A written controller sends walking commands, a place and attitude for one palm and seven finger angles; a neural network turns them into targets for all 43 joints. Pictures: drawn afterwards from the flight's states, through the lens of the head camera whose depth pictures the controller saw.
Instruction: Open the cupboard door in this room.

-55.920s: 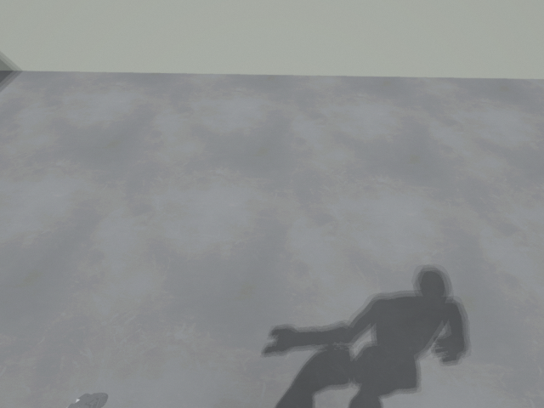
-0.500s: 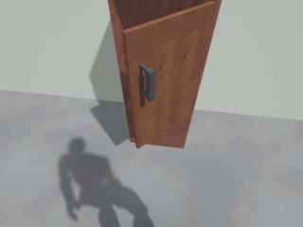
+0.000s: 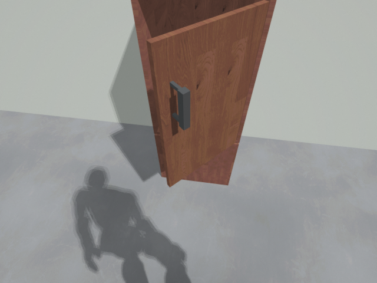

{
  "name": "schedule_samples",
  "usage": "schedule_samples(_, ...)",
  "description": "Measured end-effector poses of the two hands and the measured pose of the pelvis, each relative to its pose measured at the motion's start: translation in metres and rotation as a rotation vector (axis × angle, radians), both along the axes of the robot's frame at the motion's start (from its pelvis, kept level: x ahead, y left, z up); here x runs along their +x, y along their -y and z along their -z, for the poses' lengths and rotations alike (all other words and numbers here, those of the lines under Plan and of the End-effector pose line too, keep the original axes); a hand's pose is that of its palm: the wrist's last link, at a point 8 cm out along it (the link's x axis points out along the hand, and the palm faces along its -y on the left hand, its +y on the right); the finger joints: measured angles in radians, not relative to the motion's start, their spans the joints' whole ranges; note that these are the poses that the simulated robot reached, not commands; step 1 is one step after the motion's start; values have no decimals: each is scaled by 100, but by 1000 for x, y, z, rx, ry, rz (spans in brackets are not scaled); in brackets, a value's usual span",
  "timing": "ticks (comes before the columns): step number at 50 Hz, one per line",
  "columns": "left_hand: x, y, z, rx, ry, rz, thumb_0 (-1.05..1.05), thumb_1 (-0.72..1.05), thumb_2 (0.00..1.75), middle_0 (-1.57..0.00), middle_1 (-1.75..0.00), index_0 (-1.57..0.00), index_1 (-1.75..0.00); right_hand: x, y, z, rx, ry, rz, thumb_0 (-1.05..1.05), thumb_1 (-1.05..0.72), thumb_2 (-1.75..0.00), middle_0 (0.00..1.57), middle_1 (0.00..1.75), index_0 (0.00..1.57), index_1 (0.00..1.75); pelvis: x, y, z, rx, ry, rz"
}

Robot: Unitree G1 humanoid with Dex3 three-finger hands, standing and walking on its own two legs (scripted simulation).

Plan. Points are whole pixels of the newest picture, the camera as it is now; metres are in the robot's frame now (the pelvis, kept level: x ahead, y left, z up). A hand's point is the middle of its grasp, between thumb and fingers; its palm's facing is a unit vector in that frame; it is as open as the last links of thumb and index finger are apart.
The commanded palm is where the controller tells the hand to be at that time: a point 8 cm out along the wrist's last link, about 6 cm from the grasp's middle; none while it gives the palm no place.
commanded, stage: walk to a spot facing it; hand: left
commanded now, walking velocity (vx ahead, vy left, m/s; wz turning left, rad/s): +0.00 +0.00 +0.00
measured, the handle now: (179, 105) +0.52 +0.06 +0.08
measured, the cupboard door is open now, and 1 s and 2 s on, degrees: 47 47 47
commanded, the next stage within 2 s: none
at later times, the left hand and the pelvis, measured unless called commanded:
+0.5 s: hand out of the picture +0.09 +0.19 -0.17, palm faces -0.14 -0.96 -0.25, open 7.4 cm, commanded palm none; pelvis +0.00 +0.00 -0.01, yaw -12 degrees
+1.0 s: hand (141, 275) +0.17 +0.14 -0.19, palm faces -0.42 -0.88 -0.21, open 7.4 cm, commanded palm none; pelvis +0.02 -0.01 -0.01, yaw -29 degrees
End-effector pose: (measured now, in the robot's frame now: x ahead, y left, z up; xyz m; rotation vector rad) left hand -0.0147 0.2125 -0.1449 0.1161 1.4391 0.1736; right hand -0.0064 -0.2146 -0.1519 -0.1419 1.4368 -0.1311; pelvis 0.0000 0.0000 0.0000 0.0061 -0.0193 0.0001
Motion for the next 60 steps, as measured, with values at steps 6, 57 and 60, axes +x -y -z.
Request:
schedule_samples(6, 7, 0, 0, 3, 5, 3, 1, 91, 90, -20, -30, -20, -30, 4, 4, 1, -8, 3, 12, 1, -91, -90, 20, 29, 20, 30, 3, 2, 1, -1, -3, 15)
schedule_samples(57, 250, 65, -5, -33, 213, 641, 1, 91, 90, -20, -30, -20, -30, -43, 50, -24, -163, 167, 491, 1, -90, -90, 20, 30, 20, 30, 25, 23, 4, -26, -51, 590)
schedule_samples(60, 267, 90, -8, -26, 243, 717, 1, 91, 90, -20, -30, -20, -30, -75, 50, -15, -147, 128, 567, 1, -90, -90, 20, 30, 20, 30, 23, 33, 9, -20, -45, 637)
